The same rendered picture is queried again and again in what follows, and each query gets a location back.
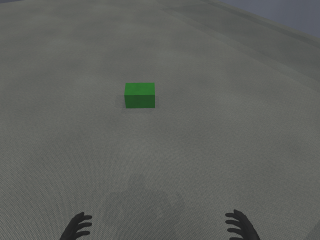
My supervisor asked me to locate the robot right hand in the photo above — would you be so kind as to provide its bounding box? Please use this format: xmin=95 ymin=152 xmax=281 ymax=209
xmin=225 ymin=209 xmax=260 ymax=240

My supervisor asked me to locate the carton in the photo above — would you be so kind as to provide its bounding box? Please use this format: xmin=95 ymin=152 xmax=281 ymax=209
xmin=124 ymin=82 xmax=155 ymax=109

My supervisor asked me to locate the robot left hand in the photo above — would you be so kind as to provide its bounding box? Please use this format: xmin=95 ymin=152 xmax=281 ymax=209
xmin=59 ymin=212 xmax=92 ymax=240

